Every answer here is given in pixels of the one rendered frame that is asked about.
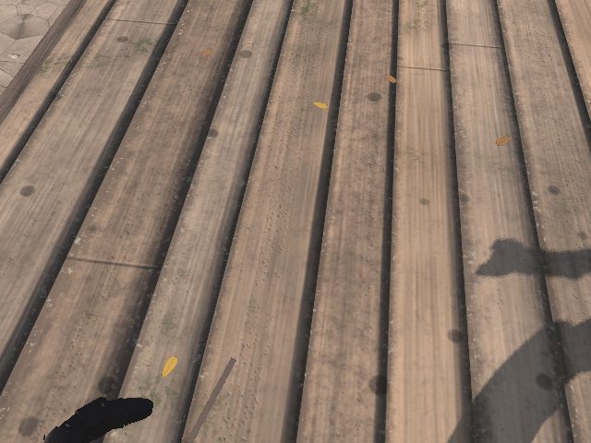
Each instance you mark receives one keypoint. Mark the left robot hand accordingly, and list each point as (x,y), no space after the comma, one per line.
(98,417)

